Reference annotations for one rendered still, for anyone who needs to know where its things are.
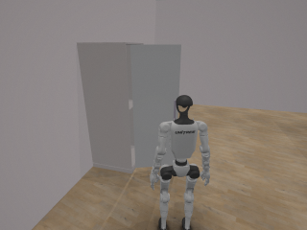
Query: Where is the humanoid robot torso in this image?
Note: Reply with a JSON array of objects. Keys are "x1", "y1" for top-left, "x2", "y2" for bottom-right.
[{"x1": 169, "y1": 118, "x2": 199, "y2": 177}]

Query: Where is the right robot upper arm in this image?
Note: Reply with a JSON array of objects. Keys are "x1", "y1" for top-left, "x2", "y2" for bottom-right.
[{"x1": 196, "y1": 121, "x2": 210, "y2": 153}]

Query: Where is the handle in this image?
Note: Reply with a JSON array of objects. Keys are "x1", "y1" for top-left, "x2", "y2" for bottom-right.
[{"x1": 173, "y1": 99, "x2": 177, "y2": 120}]

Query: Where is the right robot hand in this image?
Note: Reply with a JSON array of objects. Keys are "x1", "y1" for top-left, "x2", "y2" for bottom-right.
[{"x1": 200, "y1": 171, "x2": 210, "y2": 186}]

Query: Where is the right robot forearm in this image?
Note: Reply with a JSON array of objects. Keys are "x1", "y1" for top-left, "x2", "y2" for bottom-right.
[{"x1": 201, "y1": 146, "x2": 210, "y2": 172}]

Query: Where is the left robot upper arm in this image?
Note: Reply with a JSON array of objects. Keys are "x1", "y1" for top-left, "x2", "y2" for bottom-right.
[{"x1": 157, "y1": 121, "x2": 172, "y2": 155}]

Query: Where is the fridge door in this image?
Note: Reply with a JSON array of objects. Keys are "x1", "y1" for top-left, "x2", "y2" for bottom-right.
[{"x1": 130, "y1": 44, "x2": 181, "y2": 168}]

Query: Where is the left robot hand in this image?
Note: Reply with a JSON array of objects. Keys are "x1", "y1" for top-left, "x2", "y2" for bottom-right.
[{"x1": 150, "y1": 173, "x2": 160, "y2": 190}]

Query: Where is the robot right shin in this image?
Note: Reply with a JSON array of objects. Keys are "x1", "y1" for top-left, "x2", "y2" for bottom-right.
[{"x1": 184, "y1": 193, "x2": 194, "y2": 229}]

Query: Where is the left robot forearm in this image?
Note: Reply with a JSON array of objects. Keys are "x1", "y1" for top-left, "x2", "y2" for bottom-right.
[{"x1": 152, "y1": 146, "x2": 163, "y2": 175}]

